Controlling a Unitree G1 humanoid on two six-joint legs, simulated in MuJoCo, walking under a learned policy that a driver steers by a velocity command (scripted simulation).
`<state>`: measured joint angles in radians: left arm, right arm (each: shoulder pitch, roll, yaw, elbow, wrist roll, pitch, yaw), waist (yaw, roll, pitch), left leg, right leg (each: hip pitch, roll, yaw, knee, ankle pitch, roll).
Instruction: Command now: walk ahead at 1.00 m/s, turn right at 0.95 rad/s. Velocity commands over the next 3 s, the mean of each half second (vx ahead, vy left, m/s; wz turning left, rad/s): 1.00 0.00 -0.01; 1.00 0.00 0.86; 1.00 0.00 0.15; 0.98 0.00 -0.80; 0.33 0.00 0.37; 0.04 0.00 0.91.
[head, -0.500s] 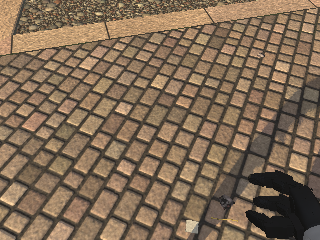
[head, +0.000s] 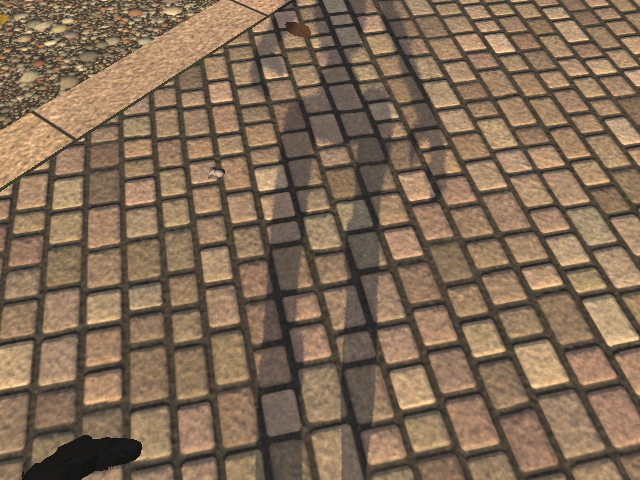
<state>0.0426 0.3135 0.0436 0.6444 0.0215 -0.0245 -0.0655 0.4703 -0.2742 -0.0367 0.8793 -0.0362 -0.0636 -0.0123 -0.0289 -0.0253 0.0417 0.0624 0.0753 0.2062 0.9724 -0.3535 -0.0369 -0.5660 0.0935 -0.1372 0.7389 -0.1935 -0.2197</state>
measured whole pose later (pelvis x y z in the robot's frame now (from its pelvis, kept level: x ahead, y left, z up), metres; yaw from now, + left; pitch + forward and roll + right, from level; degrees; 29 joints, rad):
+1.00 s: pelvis +0.94 +0.07 +0.04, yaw +28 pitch +2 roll -2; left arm 0.17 0.29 0.02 0.67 0.06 -0.08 0.02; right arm 0.31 -0.37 -0.08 0.79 -0.02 -0.03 0.02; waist -0.04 0.04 0.02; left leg -0.38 -0.05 -0.05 1.29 -0.32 0.11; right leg -0.35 -0.02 -0.06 0.54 -0.22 0.02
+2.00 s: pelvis +1.76 +0.48 +0.04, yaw +6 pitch +0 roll +0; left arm 0.46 0.30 0.07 0.87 0.00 -0.05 -0.01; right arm 0.01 -0.23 0.03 0.60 -0.06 -0.07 0.01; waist 0.07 0.01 0.04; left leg -0.69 0.15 -0.09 0.92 -0.12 -0.05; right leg -0.09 0.22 0.10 0.38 -0.27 -0.19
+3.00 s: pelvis +2.18 +0.54 +0.01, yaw +49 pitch +1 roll -1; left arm 0.10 0.24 0.05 0.65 0.03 0.01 0.05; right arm 0.26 -0.35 -0.09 0.60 0.03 0.08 -0.03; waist -0.01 0.04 0.05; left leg -0.62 0.04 -0.08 1.20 -0.33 -0.12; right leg -0.29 0.00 -0.06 0.41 -0.15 -0.04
